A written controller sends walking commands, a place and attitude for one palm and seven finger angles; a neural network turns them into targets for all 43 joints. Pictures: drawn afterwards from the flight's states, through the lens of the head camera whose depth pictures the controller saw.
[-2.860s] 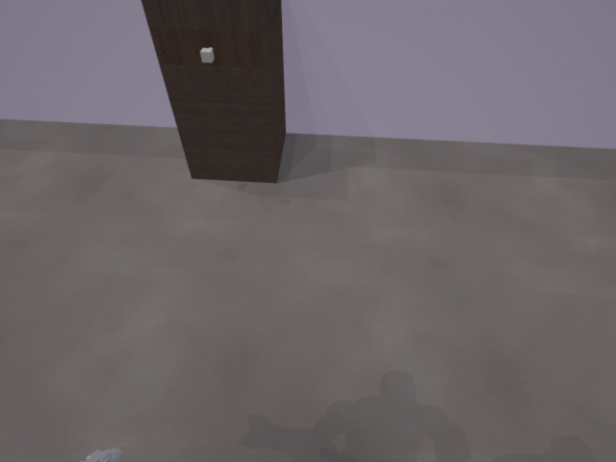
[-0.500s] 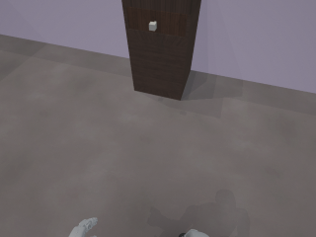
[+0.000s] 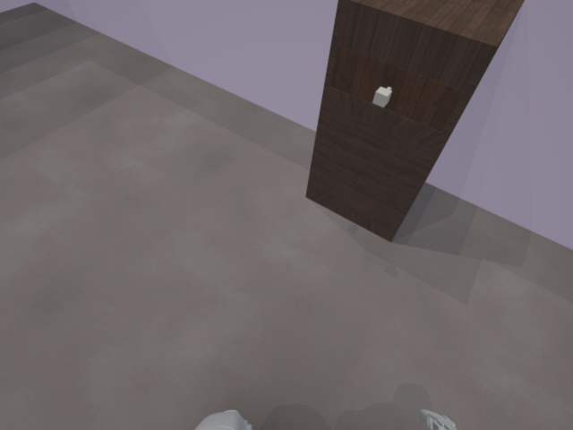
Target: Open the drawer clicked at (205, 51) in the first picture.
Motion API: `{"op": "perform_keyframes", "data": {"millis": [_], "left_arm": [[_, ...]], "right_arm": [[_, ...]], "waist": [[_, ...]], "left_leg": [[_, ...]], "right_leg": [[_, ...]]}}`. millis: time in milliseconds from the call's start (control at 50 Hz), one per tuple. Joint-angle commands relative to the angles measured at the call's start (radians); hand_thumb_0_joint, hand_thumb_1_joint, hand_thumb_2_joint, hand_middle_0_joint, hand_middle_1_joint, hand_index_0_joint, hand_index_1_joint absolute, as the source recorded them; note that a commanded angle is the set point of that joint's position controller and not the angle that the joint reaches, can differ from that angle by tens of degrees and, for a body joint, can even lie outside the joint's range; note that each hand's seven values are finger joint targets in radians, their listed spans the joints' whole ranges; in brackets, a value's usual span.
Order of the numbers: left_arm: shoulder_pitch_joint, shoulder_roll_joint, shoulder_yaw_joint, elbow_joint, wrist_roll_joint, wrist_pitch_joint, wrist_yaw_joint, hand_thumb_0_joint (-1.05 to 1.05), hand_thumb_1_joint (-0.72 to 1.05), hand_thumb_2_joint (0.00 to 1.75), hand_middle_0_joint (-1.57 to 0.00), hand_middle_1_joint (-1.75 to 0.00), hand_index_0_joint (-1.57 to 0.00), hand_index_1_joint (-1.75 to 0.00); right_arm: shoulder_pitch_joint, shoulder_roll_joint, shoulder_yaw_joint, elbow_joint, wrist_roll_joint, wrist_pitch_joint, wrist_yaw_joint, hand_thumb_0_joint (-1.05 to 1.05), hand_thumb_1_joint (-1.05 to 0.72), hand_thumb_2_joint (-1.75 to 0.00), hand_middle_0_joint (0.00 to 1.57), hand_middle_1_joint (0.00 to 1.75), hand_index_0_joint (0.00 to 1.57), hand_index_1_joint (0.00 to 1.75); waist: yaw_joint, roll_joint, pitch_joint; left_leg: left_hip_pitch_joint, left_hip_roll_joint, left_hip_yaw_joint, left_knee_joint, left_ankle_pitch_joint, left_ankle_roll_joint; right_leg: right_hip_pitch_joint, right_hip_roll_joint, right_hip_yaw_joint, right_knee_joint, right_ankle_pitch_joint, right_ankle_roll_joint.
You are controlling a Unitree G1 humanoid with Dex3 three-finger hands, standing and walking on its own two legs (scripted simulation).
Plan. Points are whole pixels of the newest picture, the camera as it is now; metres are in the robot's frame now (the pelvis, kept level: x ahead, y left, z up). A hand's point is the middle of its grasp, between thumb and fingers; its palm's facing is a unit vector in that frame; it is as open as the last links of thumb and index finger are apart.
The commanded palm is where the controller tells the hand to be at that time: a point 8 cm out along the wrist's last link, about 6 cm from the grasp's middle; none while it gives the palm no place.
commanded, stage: walk to a spot facing it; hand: left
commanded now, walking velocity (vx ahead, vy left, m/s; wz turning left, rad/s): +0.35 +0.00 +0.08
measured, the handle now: (384, 94) +1.03 -0.20 -0.10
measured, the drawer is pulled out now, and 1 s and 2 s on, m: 0.00 0.00 0.00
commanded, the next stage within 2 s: turn to face it in 0.18 s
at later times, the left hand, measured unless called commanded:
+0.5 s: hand (223, 330) +0.29 +0.14 -0.15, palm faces +0.00 -0.98 -0.22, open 7.3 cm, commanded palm none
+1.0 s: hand (199, 284) +0.37 +0.20 -0.15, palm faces -0.20 -0.96 -0.20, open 7.3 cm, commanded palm none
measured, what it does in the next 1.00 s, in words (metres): walks ahead, turning right: right foot, then left foot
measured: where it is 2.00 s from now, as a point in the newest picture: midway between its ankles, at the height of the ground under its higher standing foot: (307, 371)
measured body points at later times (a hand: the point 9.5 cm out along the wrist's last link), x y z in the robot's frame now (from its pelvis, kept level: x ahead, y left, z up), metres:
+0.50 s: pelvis +0.20 -0.05 +0.01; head +0.23 -0.06 +0.46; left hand +0.29 +0.19 -0.13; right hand +0.17 -0.27 -0.16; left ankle +0.11 +0.07 -0.65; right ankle +0.27 -0.15 -0.72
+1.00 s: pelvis +0.26 +0.01 +0.03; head +0.29 +0.04 +0.47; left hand +0.39 +0.25 -0.13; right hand +0.27 -0.24 -0.10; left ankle +0.30 +0.10 -0.72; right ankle +0.20 -0.13 -0.63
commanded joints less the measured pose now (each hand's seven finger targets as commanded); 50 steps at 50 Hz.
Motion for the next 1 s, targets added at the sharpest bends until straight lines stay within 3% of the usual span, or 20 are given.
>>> {"op": "perform_keyframes", "data": {"millis": [0, 40, 80, 280, 320, 340, 360, 380, 400, 420, 460, 500, 680, 740, 760, 780, 800, 860, 920, 980], "left_arm": [[-0.086, 0.057, 0.016, -0.102, 0.013, -0.037, -0.006, 0.0, 0.9, 0.9, -0.2, -0.3, -0.2, -0.3], [-0.027, 0.031, 0.013, -0.077, 0.017, -0.018, -0.008, 0.0, 0.9, 0.9, -0.2, -0.3, -0.2, -0.3], [-0.036, 0.015, 0.015, -0.085, 0.019, -0.003, -0.005, 0.0, 0.9, 0.9, -0.2, -0.3, -0.2, -0.3], [-0.237, 0.019, 0.016, -0.165, 0.013, -0.009, -0.01, 0.0, 0.9, 0.9, -0.2, -0.3, -0.2, -0.3], [-0.123, 0.033, 0.019, -0.127, 0.013, -0.017, -0.007, 0.0, 0.9, 0.9, -0.2, -0.3, -0.2, -0.3], [-0.027, 0.073, 0.025, -0.091, 0.017, -0.029, -0.004, 0.0, 0.9, 0.9, -0.2, -0.3, -0.2, -0.3], [0.055, 0.151, 0.042, -0.068, 0.023, -0.041, 0.006, 0.0, 0.9, 0.9, -0.2, -0.3, -0.2, -0.3], [0.113, 0.231, 0.055, -0.063, 0.009, -0.043, 0.008, 0.0, 0.9, 0.9, -0.2, -0.3, -0.2, -0.3], [0.092, 0.228, 0.055, -0.072, -0.004, -0.042, 0.015, 0.0, 0.9, 0.9, -0.2, -0.3, -0.2, -0.3], [0.004, 0.19, 0.052, -0.099, -0.003, -0.03, 0.023, 0.0, 0.9, 0.9, -0.2, -0.3, -0.2, -0.3], [-0.114, 0.142, 0.044, -0.135, 0.002, -0.02, 0.03, 0.0, 0.9, 0.9, -0.2, -0.3, -0.2, -0.3], [-0.173, 0.137, 0.046, -0.155, 0.006, -0.014, 0.031, 0.0, 0.9, 0.9, -0.2, -0.3, -0.2, -0.3], [-0.196, 0.188, 0.078, -0.2, 0.011, 0.03, 0.012, 0.0, 0.9, 0.9, -0.2, -0.3, -0.2, -0.3], [-0.239, 0.169, 0.077, -0.227, 0.003, 0.046, 0.01, 0.0, 0.9, 0.9, -0.2, -0.3, -0.2, -0.3], [-0.239, 0.122, 0.067, -0.251, -0.003, 0.051, 0.008, 0.0, 0.9, 0.9, -0.2, -0.3, -0.2, -0.3], [-0.22, 0.071, 0.061, -0.274, -0.007, 0.055, -0.003, 0.0, 0.9, 0.9, -0.2, -0.3, -0.2, -0.3], [-0.225, 0.112, 0.068, -0.266, 0.009, 0.065, 0.001, 0.0, 0.9, 0.9, -0.2, -0.3, -0.2, -0.3], [-0.174, 0.113, 0.082, -0.229, 0.017, 0.068, -0.018, 0.0, 0.9, 0.9, -0.2, -0.3, -0.2, -0.3], [-0.154, 0.092, 0.07, -0.225, 0.011, 0.073, -0.019, 0.0, 0.9, 0.9, -0.2, -0.3, -0.2, -0.3], [-0.214, 0.079, 0.059, -0.244, 0.009, 0.07, -0.014, 0.0, 0.9, 0.9, -0.2, -0.3, -0.2, -0.3]], "right_arm": [[0.206, -0.137, -0.031, 0.037, 0.004, -0.006, -0.036, 0.0, -0.9, -0.9, 0.2, 0.3, 0.2, 0.3], [0.18, -0.111, -0.023, 0.041, 0.006, -0.016, -0.036, 0.0, -0.9, -0.9, 0.2, 0.3, 0.2, 0.3], [0.187, -0.092, -0.031, 0.048, 0.006, -0.017, -0.038, 0.0, -0.9, -0.9, 0.2, 0.3, 0.2, 0.3], [0.263, -0.113, -0.036, 0.107, -0.003, -0.002, -0.046, 0.0, -0.9, -0.9, 0.2, 0.3, 0.2, 0.3], [0.261, -0.118, -0.036, 0.115, -0.004, 0.005, -0.049, 0.0, -0.9, -0.9, 0.2, 0.3, 0.2, 0.3], [0.263, -0.108, -0.032, 0.119, 0.002, 0.004, -0.047, 0.0, -0.9, -0.9, 0.2, 0.3, 0.2, 0.3], [0.296, -0.064, -0.027, 0.109, 0.01, 0.001, -0.043, 0.0, -0.9, -0.9, 0.2, 0.3, 0.2, 0.3], [0.328, -0.039, -0.02, 0.086, 0.016, 0.0, -0.046, 0.0, -0.9, -0.9, 0.2, 0.3, 0.2, 0.3], [0.285, -0.061, -0.017, 0.083, 0.018, 0.008, -0.056, 0.0, -0.9, -0.9, 0.2, 0.3, 0.2, 0.3], [0.226, -0.062, -0.023, 0.068, 0.018, 0.015, -0.057, 0.0, -0.9, -0.9, 0.2, 0.3, 0.2, 0.3], [0.176, -0.046, -0.015, 0.065, 0.009, 0.034, -0.053, 0.0, -0.9, -0.9, 0.2, 0.3, 0.2, 0.3], [0.209, -0.032, -0.014, 0.067, 0.006, 0.06, -0.052, 0.0, -0.9, -0.9, 0.2, 0.3, 0.2, 0.3], [0.114, -0.058, -0.025, -0.03, 0.013, 0.069, -0.052, 0.0, -0.9, -0.9, 0.2, 0.3, 0.2, 0.3], [0.177, -0.081, -0.028, -0.029, 0.017, 0.056, -0.061, 0.0, -0.9, -0.9, 0.2, 0.3, 0.2, 0.3], [0.213, -0.139, -0.037, -0.028, 0.011, 0.046, -0.067, 0.0, -0.9, -0.9, 0.2, 0.3, 0.2, 0.3], [0.2, -0.237, -0.054, -0.052, -0.001, 0.05, -0.064, 0.0, -0.9, -0.9, 0.2, 0.3, 0.2, 0.3], [0.155, -0.235, -0.055, -0.064, -0.003, 0.057, -0.063, 0.0, -0.9, -0.9, 0.2, 0.3, 0.2, 0.3], [0.026, -0.161, -0.031, -0.11, -0.005, 0.049, -0.064, 0.0, -0.9, -0.9, 0.2, 0.3, 0.2, 0.3], [0.054, -0.141, -0.03, -0.099, 0.001, 0.042, -0.065, 0.0, -0.9, -0.9, 0.2, 0.3, 0.2, 0.3], [0.152, -0.148, -0.037, -0.061, -0.001, 0.039, -0.063, 0.0, -0.9, -0.9, 0.2, 0.3, 0.2, 0.3]], "waist": [[-0.08, 0.128, -0.054], [-0.037, 0.119, -0.068], [-0.029, 0.118, -0.042], [-0.056, 0.139, 0.02], [-0.006, 0.094, -0.037], [0.034, 0.043, -0.081], [0.049, -0.123, -0.16], [0.036, -0.275, -0.219], [0.05, -0.256, -0.268], [0.032, -0.186, -0.188], [-0.015, -0.048, -0.114], [-0.054, -0.072, -0.131], [-0.036, -0.129, -0.127], [-0.083, -0.106, -0.121], [-0.097, 0.072, -0.127], [-0.088, 0.374, -0.09], [-0.087, 0.353, -0.072], [-0.013, 0.168, -0.033], [-0.02, 0.188, -0.086], [-0.06, 0.185, -0.114]], "left_leg": [[0.274, 0.286, -0.36, -0.434, 0.075, 0.094], [0.201, 0.231, -0.25, -0.457, 0.104, 0.077], [0.173, 0.22, -0.225, -0.49, 0.079, 0.092], [0.282, 0.225, -0.157, -0.39, 0.267, 0.078], [0.3, 0.191, -0.094, -0.227, 0.366, 0.03], [0.257, 0.152, -0.047, -0.082, 0.359, -0.009], [0.075, 0.072, 0.008, 0.163, 0.145, -0.056], [-0.09, -0.038, 0.012, 0.437, -0.362, -0.095], [-0.087, 0.002, -0.106, 0.523, -0.398, -0.096], [-0.119, 0.033, -0.12, 0.57, -0.348, -0.101], [-0.101, 0.074, -0.135, 0.511, -0.24, -0.117], [-0.039, 0.072, -0.116, 0.408, -0.214, -0.136], [0.065, 0.004, -0.08, 0.074, -0.147, -0.143], [0.28, 0.007, -0.078, -0.192, -0.025, -0.133], [0.355, 0.134, -0.211, -0.334, -0.063, -0.094], [0.33, 0.384, -0.469, -0.456, -0.067, 0.001], [0.209, 0.45, -0.497, -0.483, -0.108, 0.048], [0.129, 0.293, -0.251, -0.439, -0.017, 0.03], [0.237, 0.258, -0.136, -0.395, 0.187, 0.037], [0.343, 0.286, -0.126, -0.351, 0.416, 0.061]], "right_leg": [[-0.385, -0.052, 0.101, 0.214, 0.142, -0.001], [-0.299, -0.048, 0.086, 0.124, 0.182, 0.01], [-0.304, -0.051, 0.077, 0.049, 0.221, 0.019], [-0.212, 0.024, 0.024, -0.397, 0.298, -0.001], [-0.048, 0.078, -0.007, -0.514, 0.364, -0.021], [0.093, 0.068, 0.015, -0.559, 0.466, -0.031], [0.289, -0.1, 0.231, -0.556, 0.716, -0.097], [0.396, -0.306, 0.498, -0.629, 1.057, -0.238], [0.338, -0.307, 0.536, -0.671, 1.029, -0.29], [0.247, -0.284, 0.506, -0.696, 0.914, -0.295], [0.079, -0.202, 0.358, -0.71, 0.839, -0.246], [-0.009, -0.16, 0.284, -0.72, 0.778, -0.214], [-0.078, -0.08, 0.403, -0.719, 0.426, -0.189], [-0.203, -0.021, 0.391, -0.636, 0.35, -0.12], [-0.292, 0.07, 0.322, -0.513, 0.229, -0.072], [-0.409, 0.191, 0.156, -0.252, -0.037, -0.005], [-0.376, 0.141, 0.175, -0.053, -0.08, 0.009], [-0.345, 0.109, 0.152, 0.159, 0.088, 0.022], [-0.353, 0.091, 0.125, 0.135, 0.138, 0.042], [-0.342, 0.08, 0.105, 0.028, 0.091, 0.051]]}}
